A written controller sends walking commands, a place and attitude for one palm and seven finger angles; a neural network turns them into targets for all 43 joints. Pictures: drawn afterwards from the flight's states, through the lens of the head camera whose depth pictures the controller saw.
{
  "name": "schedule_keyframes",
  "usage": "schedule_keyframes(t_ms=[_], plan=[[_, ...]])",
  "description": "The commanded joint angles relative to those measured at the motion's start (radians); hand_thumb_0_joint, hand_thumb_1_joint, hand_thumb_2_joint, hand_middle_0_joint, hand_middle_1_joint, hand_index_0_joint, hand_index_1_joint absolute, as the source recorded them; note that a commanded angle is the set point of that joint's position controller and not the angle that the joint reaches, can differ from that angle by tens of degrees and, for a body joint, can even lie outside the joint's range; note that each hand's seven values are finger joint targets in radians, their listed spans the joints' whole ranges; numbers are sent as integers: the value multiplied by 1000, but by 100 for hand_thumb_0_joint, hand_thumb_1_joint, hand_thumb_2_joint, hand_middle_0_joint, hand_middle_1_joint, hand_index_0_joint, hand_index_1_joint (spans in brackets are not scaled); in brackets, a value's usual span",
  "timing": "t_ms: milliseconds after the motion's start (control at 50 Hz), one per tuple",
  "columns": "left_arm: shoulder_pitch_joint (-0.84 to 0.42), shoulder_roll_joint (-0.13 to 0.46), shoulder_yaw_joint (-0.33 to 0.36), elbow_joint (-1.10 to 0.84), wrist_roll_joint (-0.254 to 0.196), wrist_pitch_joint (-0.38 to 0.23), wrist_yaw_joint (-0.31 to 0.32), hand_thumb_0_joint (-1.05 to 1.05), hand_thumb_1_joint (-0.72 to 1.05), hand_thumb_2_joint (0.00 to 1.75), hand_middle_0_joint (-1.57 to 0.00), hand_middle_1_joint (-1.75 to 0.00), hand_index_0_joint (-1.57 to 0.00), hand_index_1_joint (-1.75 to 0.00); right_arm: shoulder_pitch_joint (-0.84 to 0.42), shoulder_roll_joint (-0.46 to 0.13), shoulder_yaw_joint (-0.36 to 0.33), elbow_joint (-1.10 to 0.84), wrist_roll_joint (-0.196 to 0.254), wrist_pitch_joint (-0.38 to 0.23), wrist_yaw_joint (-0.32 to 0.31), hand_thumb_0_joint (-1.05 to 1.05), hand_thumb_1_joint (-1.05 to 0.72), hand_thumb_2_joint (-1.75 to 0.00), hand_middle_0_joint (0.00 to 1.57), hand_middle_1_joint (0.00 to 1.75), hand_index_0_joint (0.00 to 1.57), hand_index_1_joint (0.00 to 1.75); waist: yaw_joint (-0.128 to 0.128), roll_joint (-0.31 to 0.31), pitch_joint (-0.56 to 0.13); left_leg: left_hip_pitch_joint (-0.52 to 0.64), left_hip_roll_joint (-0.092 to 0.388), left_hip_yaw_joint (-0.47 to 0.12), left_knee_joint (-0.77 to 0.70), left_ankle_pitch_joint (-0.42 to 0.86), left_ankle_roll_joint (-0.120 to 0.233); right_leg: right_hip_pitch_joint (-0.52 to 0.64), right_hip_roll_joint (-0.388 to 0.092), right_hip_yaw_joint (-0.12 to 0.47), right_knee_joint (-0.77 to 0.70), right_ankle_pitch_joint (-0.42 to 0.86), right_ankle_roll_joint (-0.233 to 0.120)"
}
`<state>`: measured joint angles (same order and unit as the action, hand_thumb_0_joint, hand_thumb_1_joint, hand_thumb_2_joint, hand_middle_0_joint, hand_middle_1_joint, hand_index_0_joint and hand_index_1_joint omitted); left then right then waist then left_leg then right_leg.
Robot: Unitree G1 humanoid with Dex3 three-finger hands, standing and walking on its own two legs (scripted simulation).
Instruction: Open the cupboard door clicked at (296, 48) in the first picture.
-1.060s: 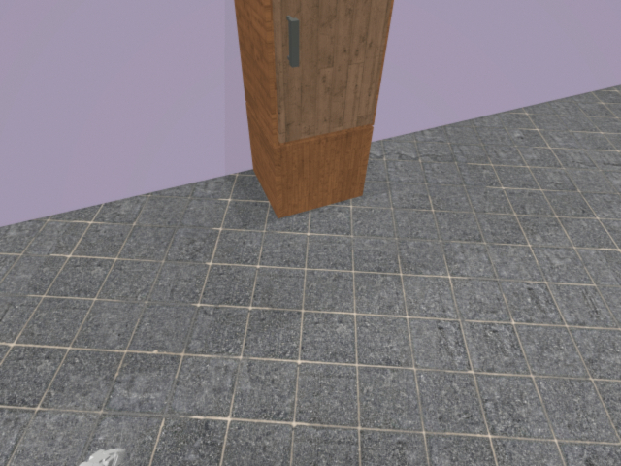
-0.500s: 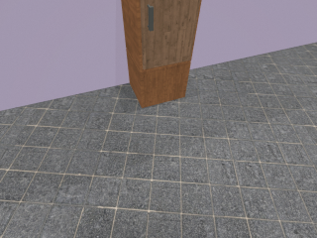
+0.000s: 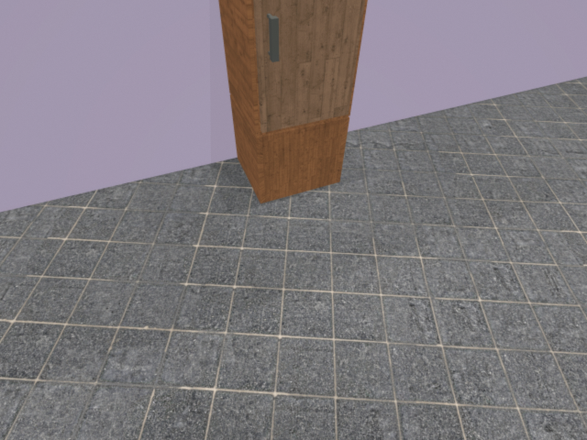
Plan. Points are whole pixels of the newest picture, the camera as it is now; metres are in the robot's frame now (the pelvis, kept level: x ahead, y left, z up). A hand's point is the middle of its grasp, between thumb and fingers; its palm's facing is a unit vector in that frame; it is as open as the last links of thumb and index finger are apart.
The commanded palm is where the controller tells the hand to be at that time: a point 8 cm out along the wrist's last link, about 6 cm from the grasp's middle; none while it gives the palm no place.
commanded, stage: look at it before walking up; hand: left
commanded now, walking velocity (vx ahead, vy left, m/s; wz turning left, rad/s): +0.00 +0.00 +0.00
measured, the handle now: (271, 37) +1.29 +0.15 +0.02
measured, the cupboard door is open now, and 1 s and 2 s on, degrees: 0 0 0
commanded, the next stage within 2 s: walk to a spot facing it in 0.38 s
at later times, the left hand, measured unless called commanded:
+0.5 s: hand out of the picture +0.08 +0.24 -0.15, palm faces -0.02 -0.94 -0.34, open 7.4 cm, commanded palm none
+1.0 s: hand out of the picture +0.07 +0.15 -0.18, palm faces -0.13 -0.96 -0.25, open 7.4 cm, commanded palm none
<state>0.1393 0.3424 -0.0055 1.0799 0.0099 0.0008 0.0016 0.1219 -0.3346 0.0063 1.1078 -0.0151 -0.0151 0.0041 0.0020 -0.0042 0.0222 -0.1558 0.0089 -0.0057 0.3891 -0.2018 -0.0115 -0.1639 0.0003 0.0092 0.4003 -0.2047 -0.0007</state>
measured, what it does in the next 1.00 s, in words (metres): lifts its left foot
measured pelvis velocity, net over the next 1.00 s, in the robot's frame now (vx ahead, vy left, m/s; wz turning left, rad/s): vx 0.04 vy -0.05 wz -0.24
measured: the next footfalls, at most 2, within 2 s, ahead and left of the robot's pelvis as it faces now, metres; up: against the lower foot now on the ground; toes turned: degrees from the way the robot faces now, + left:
left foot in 1.40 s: +0.37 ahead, +0.02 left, +0.00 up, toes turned -21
right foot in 1.96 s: +0.44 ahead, -0.33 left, +0.00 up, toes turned -52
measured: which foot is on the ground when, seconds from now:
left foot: down 0.00-0.90, up 0.92-1.00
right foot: down 0.00-1.00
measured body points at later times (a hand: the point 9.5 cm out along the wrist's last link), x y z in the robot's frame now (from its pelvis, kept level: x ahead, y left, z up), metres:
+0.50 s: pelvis +0.01 -0.01 +0.00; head +0.01 +0.00 +0.45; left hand +0.08 +0.29 -0.13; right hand +0.09 -0.30 -0.13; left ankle +0.01 +0.13 -0.74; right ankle +0.01 -0.12 -0.74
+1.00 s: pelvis +0.04 -0.05 -0.02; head +0.05 -0.07 +0.43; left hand +0.08 +0.20 -0.16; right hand +0.02 -0.31 -0.18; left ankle +0.02 +0.10 -0.68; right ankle +0.01 -0.12 -0.74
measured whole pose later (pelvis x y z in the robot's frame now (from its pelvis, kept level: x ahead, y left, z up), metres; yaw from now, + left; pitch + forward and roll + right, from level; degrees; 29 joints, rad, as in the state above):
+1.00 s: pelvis +0.04 -0.05 -0.02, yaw -14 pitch -1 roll +0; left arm 0.38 0.20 0.05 0.98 0.02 -0.02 -0.01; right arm 0.25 -0.25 -0.04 1.04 -0.03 0.03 0.01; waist 0.05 0.04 0.03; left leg -0.40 0.11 0.06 1.09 -0.47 -0.04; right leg -0.26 0.05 -0.05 0.64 -0.37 -0.08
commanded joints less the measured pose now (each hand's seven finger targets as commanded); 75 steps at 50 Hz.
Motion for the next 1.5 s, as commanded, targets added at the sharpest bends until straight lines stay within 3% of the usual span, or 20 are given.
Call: schedule_keyframes(t_ms=[0, 480, 600, 680, 760, 840, 860, 880, 900, 920, 1000, 1060, 1200, 1280, 1340, 1360, 1380, 1400, 1420, 1480], plan=[[-41, 203, 38, -57, 2, -27, 9, 0, 90, 90, -20, -30, -20, -30, -49, -209, -45, -62, 5, -20, -14, 0, -90, -90, 20, 30, 20, 30, -1, 4, -43, 10, 108, -94, -75, 93, 39, -4, -118, 102, -82, 74, -30], [-43, 212, 40, -54, 2, -27, 9, 0, 90, 90, -20, -30, -20, -30, -53, -214, -43, -58, 7, -18, -18, 0, -90, -90, 20, 30, 20, 30, -2, 8, -37, 44, 116, -75, -78, 130, 32, 7, -116, 110, -92, 144, -32], [29, 104, 40, -89, 5, 23, 11, 0, 90, 90, -20, -30, -20, -30, 39, -100, -44, -85, 4, 16, -33, 0, -90, -90, 20, 30, 20, 30, -10, -9, -27, 39, 137, 0, 24, 124, 14, -93, -94, 141, 25, 245, -23], [61, 95, 56, -133, 14, 36, -13, 0, 90, 90, -20, -30, -20, -30, 43, -130, -66, -130, -7, 25, -24, 0, -90, -90, 20, 30, 20, 30, -2, 43, 13, -7, 178, -51, -36, -361, 46, -220, -26, 159, 54, -262, -31], [75, 40, 76, -183, 15, 32, -34, 0, 90, 90, -20, -30, -20, -30, 33, -177, -97, -164, -3, 5, -16, 0, -90, -90, 20, 30, 20, 30, 7, 214, 64, -99, 386, -194, -212, -501, 160, -269, 1, -21, 468, -281, 1], [202, -24, 80, -162, 17, 8, -46, 0, 90, 90, -20, -30, -20, -30, 19, -132, -98, -165, -11, -3, -14, 0, -90, -90, 20, 30, 20, 30, 65, 104, 39, -142, 309, 27, 38, -335, 93, -92, -14, -94, 255, -216, -5], [307, -10, 86, -126, 19, -3, -39, 0, 90, 90, -20, -30, -20, -30, 17, -99, -90, -169, -10, 0, -11, 0, -90, -90, 20, 30, 20, 30, 105, 1, 35, -241, 242, 104, 244, -347, 47, 49, 1, -72, 113, -170, -21], [400, 105, 108, -103, 30, -24, -21, 0, 90, 90, -20, -30, -20, -30, 22, -6, -72, -210, 1, 2, -5, 0, -90, -90, 20, 30, 20, 30, 129, -362, 42, -525, 97, 210, 625, -442, -24, 180, -233, 378, -131, -322, -110], [469, 150, 113, -98, 12, -31, 0, 0, 90, 90, -20, -30, -20, -30, -85, 1, -62, -274, -7, -14, 1, 0, -90, -90, 20, 30, 20, 30, 156, -371, 75, -664, 46, 104, 796, -428, -25, 159, -371, 700, -251, -197, -196], [450, 131, 113, -102, 9, -35, 11, 0, 90, 90, -20, -30, -20, -30, -115, -18, -70, -282, -7, -20, 3, 0, -90, -90, 20, 30, 20, 30, 131, -192, 90, -673, 92, 25, 824, -336, -20, 164, -381, 642, -232, -152, -235], [322, 30, 87, -123, 12, -62, 6, 0, 90, 90, -20, -30, -20, -30, -48, 14, -75, -232, -10, -24, 8, 0, -90, -90, 20, 30, 20, 30, 39, -21, 66, -554, 125, 15, 774, -110, -38, 43, -265, 425, -180, 8, -214], [343, 11, 87, -104, 12, -74, 7, 0, 90, 90, -20, -30, -20, -30, -15, 49, -77, -225, -7, -14, 12, 0, -90, -90, 20, 30, 20, 30, 21, -53, 41, -541, 113, 38, 719, -26, -54, 64, -207, 316, -172, 156, -192], [407, -20, 83, -70, 18, -78, 21, 0, 90, 90, -20, -30, -20, -30, -144, 77, -73, -290, -3, -24, 20, 0, -90, -90, 20, 30, 20, 30, 63, -106, 49, -589, 98, 53, 541, 21, -57, 169, -187, 305, -150, 291, -186], [373, -4, 89, -73, 22, -69, 27, 0, 90, 90, -20, -30, -20, -30, -166, 87, -67, -306, 4, -41, 21, 0, -90, -90, 20, 30, 20, 30, 65, -139, 55, -405, 68, 70, 323, -27, -29, 120, -189, 297, -95, 388, -165], [287, 14, 104, -92, 14, -70, 24, 0, 90, 90, -20, -30, -20, -30, 127, 32, -85, -219, 2, -55, -5, 0, -90, -90, 20, 30, 20, 30, -71, -100, -48, 43, 24, 73, 120, 39, 1, -42, -109, 238, 172, 470, -116], [309, -27, 103, -100, 3, -70, 15, 0, 90, 90, -20, -30, -20, -30, 278, -55, -106, -173, -8, -59, -20, 0, -90, -90, 20, 30, 20, 30, -120, 39, -159, 304, 152, -40, 104, 26, 29, -182, -38, 178, 391, 283, -86], [365, -89, 98, -112, -8, -65, 0, 0, 90, 90, -20, -30, -20, -30, 375, -159, -127, -150, -19, -62, -22, 0, -90, -90, 20, 30, 20, 30, -114, 345, -251, 452, 475, -439, -6, 6, 119, -407, 87, 34, 745, -332, -31], [322, -66, 98, -124, 0, -66, 1, 0, 90, 90, -20, -30, -20, -30, 355, -137, -112, -160, -9, -50, -22, 0, -90, -90, 20, 30, 20, 30, -104, 269, -214, 331, 521, -554, -119, -100, 160, -443, 45, 88, 890, -353, -39], [287, -63, 97, -135, 5, -59, -3, 0, 90, 90, -20, -30, -20, -30, 261, -94, -104, -186, -8, -47, -19, 0, -90, -90, 20, 30, 20, 30, -65, 195, -99, 182, 501, -487, -164, -263, 179, -470, -14, 74, 953, -295, -39], [212, -91, 104, -132, 25, -33, -31, 0, 90, 90, -20, -30, -20, -30, 162, 52, -65, -184, -12, -70, -23, 0, -90, -90, 20, 30, 20, 30, -4, 145, 60, -59, 369, -184, -186, -118, 103, -444, -88, 38, 927, -111, -25]])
